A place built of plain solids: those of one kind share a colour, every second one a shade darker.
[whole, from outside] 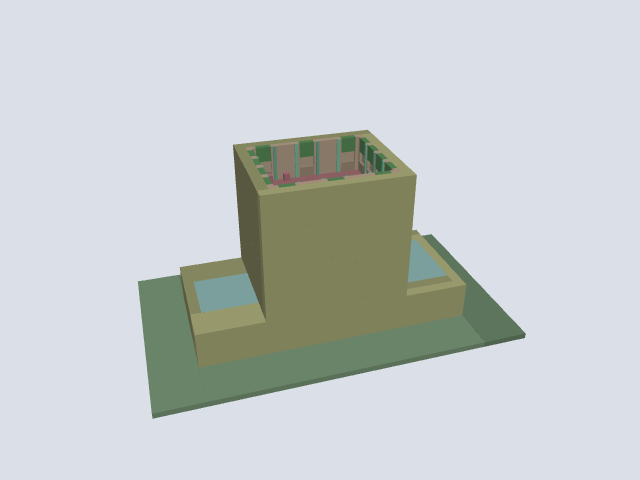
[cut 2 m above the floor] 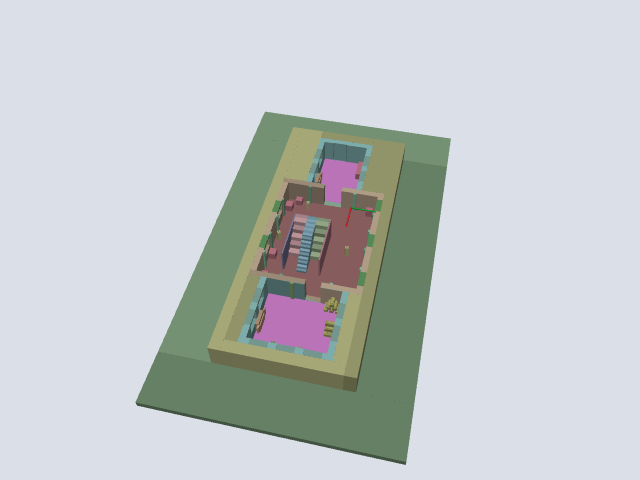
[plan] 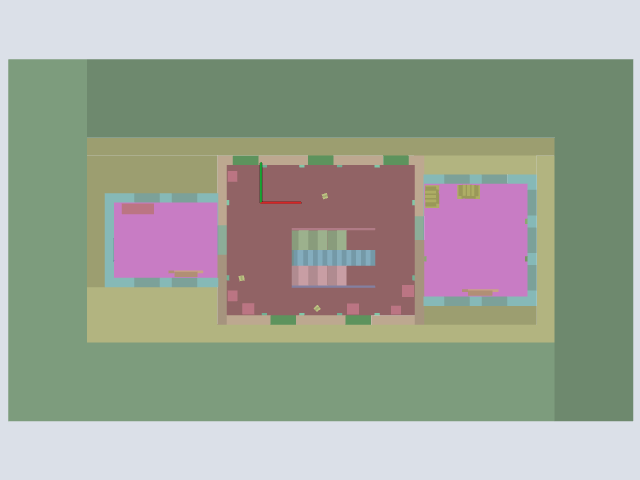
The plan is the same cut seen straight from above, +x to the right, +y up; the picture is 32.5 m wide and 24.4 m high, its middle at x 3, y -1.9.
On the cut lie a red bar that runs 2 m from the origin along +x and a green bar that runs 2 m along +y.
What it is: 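The timber main towers of Japanese castles, from general knowledge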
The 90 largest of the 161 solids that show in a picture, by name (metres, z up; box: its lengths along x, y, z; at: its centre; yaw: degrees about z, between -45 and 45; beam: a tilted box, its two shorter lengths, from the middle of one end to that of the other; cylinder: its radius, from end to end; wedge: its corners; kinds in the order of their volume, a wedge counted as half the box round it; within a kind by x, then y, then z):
{
 "wall_fill_storey_1": {"box": [0.9, 4.78, 3.82], "at": [-8.4, -1.91, 1.41]},
 "wall_fill_storey_2": {"box": [6.63, 1.91, 3.82], "at": [-5.53, -5.25, 1.41]},
 "wall_fill_storey_3": {"box": [6.63, 1.91, 3.82], "at": [-5.53, 1.44, 1.41]},
 "wall_fill_storey_4": {"box": [0.9, 8.6, 4.65], "at": [-2.67, -1.91, 5.64]},
 "wall_fill_storey_5": {"box": [0.9, 8.6, 3.22], "at": [-2.67, -1.91, 9.57]},
 "wall_fill_storey_6": {"box": [0.9, 8.6, 3.41], "at": [-2.67, -1.91, 12.89]},
 "wall_fill_storey_7": {"box": [23.77, 0.9, 3.82], "at": [3.04, -6.66, 1.41]},
 "wall_fill_storey_8": {"box": [12.31, 0.9, 4.65], "at": [3.04, -6.66, 5.64]},
 "wall_fill_storey_9": {"box": [12.31, 0.9, 3.22], "at": [3.04, -6.66, 9.57]},
 "wall_fill_storey_10": {"box": [12.31, 0.9, 3.41], "at": [3.04, -6.66, 12.89]},
 "wall_fill_storey_11": {"box": [23.77, 0.9, 3.82], "at": [3.04, 2.84, 1.41]},
 "wall_fill_storey_12": {"box": [12.31, 0.9, 4.65], "at": [3.04, 2.84, 5.64]},
 "wall_fill_storey_13": {"box": [12.31, 0.9, 3.22], "at": [3.04, 2.84, 9.57]},
 "wall_fill_storey_14": {"box": [12.31, 0.9, 3.41], "at": [3.04, 2.84, 12.89]},
 "wall_fill_storey_15": {"box": [0.9, 8.6, 3.41], "at": [8.74, -1.91, 12.89]},
 "wall_fill_storey_16": {"box": [5.73, 0.96, 3.82], "at": [11.16, -5.73, 1.41]},
 "wall_fill_storey_17": {"box": [5.73, 0.96, 3.82], "at": [11.16, 1.91, 1.41]},
 "wall_fill_storey_18": {"box": [0.9, 8.6, 3.82], "at": [14.47, -1.91, 1.41]},
 "ground_garden_1": {"box": [4.0, 18.4, 0.5], "at": [-10.85, -1.91, -0.27]},
 "ground_garden_2": {"box": [23.77, 4.0, 0.5], "at": [3.04, -9.11, -0.27]},
 "ground_garden_3": {"box": [23.77, 4.0, 0.5], "at": [3.04, 5.29, -0.27]},
 "ground_garden_4": {"box": [4.0, 18.4, 0.5], "at": [16.92, -1.91, -0.27]},
 "wall_storey_1": {"box": [0.48, 3.56, 3.47], "at": [-1.98, -4.43, 1.58]},
 "wall_storey_2": {"box": [0.48, 3.54, 3.47], "at": [-1.98, 0.62, 1.58]},
 "wall_storey_3": {"box": [0.79, 0.48, 3.47], "at": [-1.82, 2.15, 1.58]},
 "wall_storey_4": {"box": [2.7, 0.48, 3.47], "at": [-0.87, -5.97, 1.58]},
 "wall_storey_5": {"box": [2.52, 0.48, 3.41], "at": [1.13, -5.97, 12.89]},
 "wall_storey_6": {"box": [2.52, 0.48, 3.47], "at": [1.13, 2.15, 1.58]},
 "wall_storey_7": {"box": [2.52, 0.48, 3.41], "at": [1.13, 2.15, 12.89]},
 "wall_storey_8": {"box": [2.52, 0.48, 3.47], "at": [3.04, -5.97, 1.58]},
 "wall_storey_9": {"box": [2.52, 0.48, 3.41], "at": [4.95, -5.97, 12.89]},
 "wall_storey_10": {"box": [2.52, 0.48, 3.47], "at": [4.95, 2.15, 1.58]},
 "wall_storey_11": {"box": [2.52, 0.48, 3.41], "at": [4.95, 2.15, 12.89]},
 "wall_storey_12": {"box": [2.7, 0.48, 3.47], "at": [6.95, -5.97, 1.58]},
 "wall_storey_13": {"box": [0.79, 0.48, 3.47], "at": [7.9, 2.15, 1.58]},
 "wall_storey_14": {"box": [0.79, 0.48, 3.41], "at": [7.9, 2.15, 12.89]},
 "wall_storey_15": {"box": [0.48, 4.32, 3.47], "at": [8.05, -4.05, 1.58]},
 "wall_storey_16": {"box": [0.48, 0.61, 3.41], "at": [8.05, 0.0, 12.89]},
 "wall_storey_17": {"box": [0.48, 3.09, 3.47], "at": [8.05, 0.85, 1.58]},
 "wall_storey_18": {"box": [0.48, 0.79, 3.41], "at": [8.05, 2.0, 12.89]},
 "floor_storey_1": {"box": [9.55, 7.64, 0.55], "at": [3.04, -1.91, -0.28]},
 "floor_storey_2": {"box": [9.55, 3.3, 0.3], "at": [3.04, 0.26, 11.33]},
 "wall_fill_over_annex_1": {"box": [5.77, 4.78, 0.6], "at": [-5.06, -1.91, 3.02]},
 "wall_fill_over_annex_2": {"box": [5.77, 6.69, 0.63], "at": [11.14, -1.91, 3.0]},
 "floor_annex_1": {"box": [5.25, 3.82, 0.55], "at": [-4.84, -1.91, -0.28]},
 "floor_annex_2": {"box": [5.25, 5.73, 0.55], "at": [10.92, -1.91, -0.28]},
 "wall_annex_1": {"box": [0.44, 1.2, 2.1], "at": [-7.73, -2.41, 1.05]},
 "wall_annex_2": {"box": [0.48, 1.29, 2.87], "at": [-7.71, -3.66, 1.28]},
 "wall_annex_3": {"box": [0.48, 2.29, 2.87], "at": [-7.71, -0.67, 1.28]},
 "wall_annex_4": {"box": [1.5, 0.48, 2.87], "at": [-7.2, -4.06, 1.28]},
 "wall_annex_5": {"box": [1.5, 0.48, 2.87], "at": [-7.2, 0.24, 1.28]},
 "wall_annex_6": {"box": [0.61, 0.48, 2.87], "at": [-4.84, -4.06, 1.28]},
 "wall_annex_7": {"box": [0.61, 0.48, 2.87], "at": [-4.84, 0.24, 1.28]},
 "wall_annex_8": {"box": [1.06, 0.48, 2.87], "at": [-2.71, -4.06, 1.28]},
 "wall_annex_9": {"box": [1.06, 0.48, 2.87], "at": [-2.71, 0.24, 1.28]},
 "wall_annex_10": {"box": [1.06, 0.48, 2.84], "at": [8.78, -5.01, 1.27]},
 "wall_annex_11": {"box": [1.06, 0.48, 2.84], "at": [8.78, 1.2, 1.27]},
 "wall_annex_12": {"box": [0.61, 0.48, 2.84], "at": [10.92, -5.01, 1.27]},
 "wall_annex_13": {"box": [0.61, 0.48, 2.84], "at": [10.92, 1.2, 1.27]},
 "wall_annex_14": {"box": [1.5, 0.48, 2.84], "at": [13.27, -5.01, 1.27]},
 "wall_annex_15": {"box": [1.5, 0.48, 2.84], "at": [13.27, 1.2, 1.27]},
 "wall_annex_16": {"box": [0.48, 0.79, 2.84], "at": [13.78, -4.86, 1.27]},
 "wall_annex_17": {"box": [0.48, 0.61, 2.84], "at": [13.78, -2.87, 1.27]},
 "wall_annex_18": {"box": [0.48, 0.61, 2.84], "at": [13.78, -0.95, 1.27]},
 "wall_annex_19": {"box": [0.48, 0.79, 2.84], "at": [13.78, 1.04, 1.27]},
 "wall_head_storey_1": {"box": [0.48, 1.3, 1.31], "at": [-1.98, -4.78, 13.94]},
 "wall_head_storey_2": {"box": [0.48, 1.3, 1.31], "at": [-1.98, -2.87, 13.94]},
 "wall_head_storey_3": {"box": [1.3, 0.48, 1.31], "at": [-0.78, -5.97, 13.94]},
 "wall_head_storey_4": {"box": [1.3, 0.48, 1.52], "at": [-0.78, 2.15, 2.56]},
 "wall_head_storey_5": {"box": [1.3, 0.48, 1.31], "at": [-0.78, 2.15, 13.94]},
 "wall_head_storey_6": {"box": [1.3, 0.48, 1.52], "at": [1.13, -5.97, 2.56]},
 "wall_head_storey_7": {"box": [1.3, 0.48, 1.31], "at": [3.04, -5.97, 13.94]},
 "wall_head_storey_8": {"box": [1.3, 0.48, 1.52], "at": [3.04, 2.15, 2.56]},
 "wall_head_storey_9": {"box": [1.3, 0.48, 1.31], "at": [3.04, 2.15, 13.94]},
 "wall_head_storey_10": {"box": [1.3, 0.48, 1.52], "at": [4.95, -5.97, 2.56]},
 "wall_head_storey_11": {"box": [1.3, 0.48, 1.31], "at": [6.86, -5.97, 13.94]},
 "wall_head_storey_12": {"box": [1.3, 0.48, 1.52], "at": [6.86, 2.15, 2.56]},
 "wall_head_storey_13": {"box": [1.3, 0.48, 1.31], "at": [6.86, 2.15, 13.94]},
 "wall_head_storey_14": {"box": [0.48, 1.3, 1.31], "at": [8.05, -4.78, 13.94]},
 "wall_head_storey_15": {"box": [0.48, 1.3, 1.31], "at": [8.05, -2.87, 13.94]},
 "wall_head_storey_16": {"box": [0.48, 1.3, 1.31], "at": [8.05, -0.95, 13.94]},
 "wall_head_storey_17": {"box": [0.48, 1.3, 1.31], "at": [8.05, 0.95, 13.94]},
 "terrace_left_1": {"box": [0.34, 1.0, 2.43], "at": [1.74, -1.91, 1.2]},
 "terrace_left_2": {"box": [0.49, 1.0, 2.03], "at": [2.15, -1.91, 0.99]},
 "terrace_right_1": {"box": [0.34, 1.0, 2.43], "at": [1.74, -3.71, 1.2]},
 "terrace_right_2": {"box": [0.49, 1.0, 2.03], "at": [2.15, -3.71, 0.99]},
 "wall_beside_left_1": {"box": [4.25, 0.12, 3.32], "at": [3.69, -1.35, 1.66]},
 "wall_beside_right_1": {"box": [4.25, 0.12, 3.32], "at": [3.69, -4.27, 1.66]},
 "step_1": {"box": [0.3, 0.8, 3.46], "at": [1.76, -2.81, 1.68]},
 "step_2": {"box": [0.3, 0.8, 3.26], "at": [2.0, -2.81, 1.58]}
}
